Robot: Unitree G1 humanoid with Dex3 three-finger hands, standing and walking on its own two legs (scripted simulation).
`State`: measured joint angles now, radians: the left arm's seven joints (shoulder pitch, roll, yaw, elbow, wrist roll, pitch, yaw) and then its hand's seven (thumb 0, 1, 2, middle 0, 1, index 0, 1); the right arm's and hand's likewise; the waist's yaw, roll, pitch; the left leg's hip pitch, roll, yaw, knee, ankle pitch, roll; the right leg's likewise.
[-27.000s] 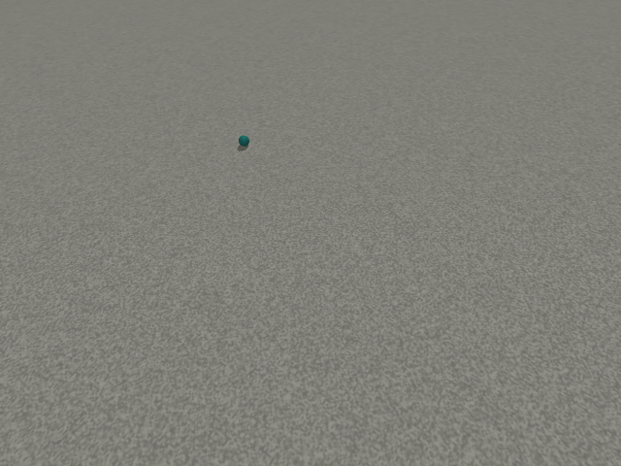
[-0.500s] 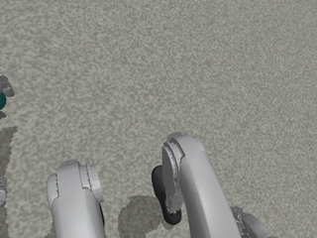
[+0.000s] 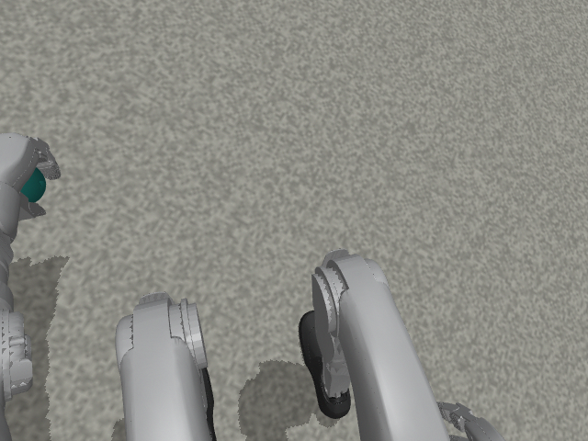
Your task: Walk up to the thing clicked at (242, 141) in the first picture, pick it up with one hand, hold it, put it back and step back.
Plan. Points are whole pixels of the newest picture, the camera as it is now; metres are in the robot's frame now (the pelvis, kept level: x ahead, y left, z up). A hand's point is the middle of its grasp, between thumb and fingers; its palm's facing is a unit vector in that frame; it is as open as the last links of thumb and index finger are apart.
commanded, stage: lift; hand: left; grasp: from above
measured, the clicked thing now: (17, 183) +0.50 +0.32 -0.16
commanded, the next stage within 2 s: hold in 1.50 s
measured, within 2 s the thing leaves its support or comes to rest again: neither
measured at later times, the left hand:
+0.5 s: hand out of the picture +0.41 +0.31 +0.01, palm faces -0.44 -0.10 -0.89, open 7.2 cm
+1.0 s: hand out of the picture +0.35 +0.27 +0.21, palm faces -0.44 -0.12 -0.89, open 7.2 cm
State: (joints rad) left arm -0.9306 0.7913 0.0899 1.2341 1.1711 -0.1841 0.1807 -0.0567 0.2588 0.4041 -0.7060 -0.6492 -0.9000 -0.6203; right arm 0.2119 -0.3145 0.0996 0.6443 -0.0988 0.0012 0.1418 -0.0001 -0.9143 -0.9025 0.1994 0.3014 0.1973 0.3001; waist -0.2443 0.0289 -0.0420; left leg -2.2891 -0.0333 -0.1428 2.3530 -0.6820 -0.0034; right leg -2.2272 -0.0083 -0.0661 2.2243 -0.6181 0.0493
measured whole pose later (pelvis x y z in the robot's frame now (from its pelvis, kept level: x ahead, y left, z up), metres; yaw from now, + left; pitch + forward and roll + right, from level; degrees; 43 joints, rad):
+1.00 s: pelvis +0.03 -0.01 +0.28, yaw +6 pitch +20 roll -2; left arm -0.34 0.48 -0.11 0.73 0.98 -0.02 0.07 -0.03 0.27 0.50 -0.62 -0.74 -0.84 -0.72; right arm 0.22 -0.25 -0.01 0.69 0.04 -0.01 -0.05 0.01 -0.91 -0.90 0.20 0.30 0.20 0.30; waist -0.08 0.04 -0.16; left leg -1.19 0.02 -0.04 1.39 -0.55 -0.01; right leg -1.19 0.00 -0.01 1.34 -0.49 0.03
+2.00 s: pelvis +0.09 +0.00 +0.40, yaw +5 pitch +7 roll +0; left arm -0.28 0.39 -0.20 0.74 0.99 0.02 0.06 -0.03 0.25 0.51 -0.64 -0.73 -0.87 -0.70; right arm 0.23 -0.25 -0.05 0.72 0.05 0.01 -0.04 0.01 -0.90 -0.90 0.20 0.30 0.20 0.30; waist -0.02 0.04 -0.07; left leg -0.47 0.02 0.01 0.71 -0.37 0.00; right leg -0.49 -0.01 0.03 0.69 -0.32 0.03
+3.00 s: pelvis +0.08 -0.01 +0.42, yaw +5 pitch +1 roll +0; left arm -0.22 0.40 -0.21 0.60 0.98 0.01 -0.05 -0.02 0.24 0.56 -0.61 -0.76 -0.84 -0.75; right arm 0.19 -0.26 -0.02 0.68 0.07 0.04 -0.05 0.01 -0.91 -0.90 0.20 0.30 0.20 0.30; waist 0.01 0.05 -0.02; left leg -0.29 0.02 0.02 0.55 -0.28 -0.01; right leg -0.34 -0.01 0.04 0.56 -0.25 0.02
